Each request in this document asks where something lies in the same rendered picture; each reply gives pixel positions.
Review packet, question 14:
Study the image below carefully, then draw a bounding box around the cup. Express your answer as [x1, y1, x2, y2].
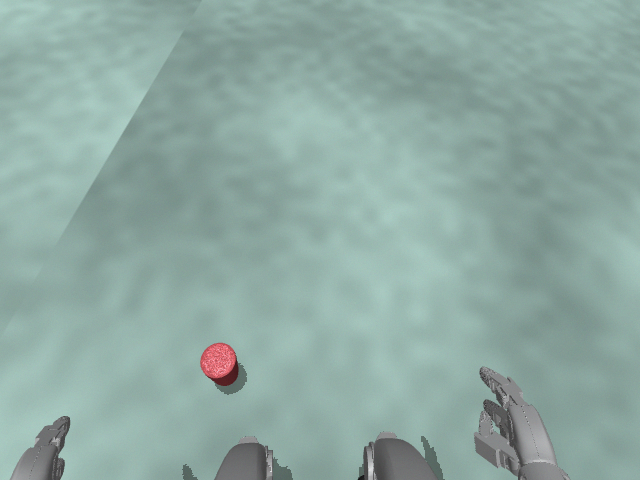
[200, 343, 239, 386]

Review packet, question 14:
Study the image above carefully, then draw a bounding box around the right robot hand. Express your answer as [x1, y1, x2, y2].
[474, 367, 558, 477]

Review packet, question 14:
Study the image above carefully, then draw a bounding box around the left robot hand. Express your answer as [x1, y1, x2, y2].
[10, 416, 70, 480]

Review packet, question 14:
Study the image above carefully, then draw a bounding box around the right robot arm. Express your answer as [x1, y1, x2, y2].
[518, 462, 570, 480]

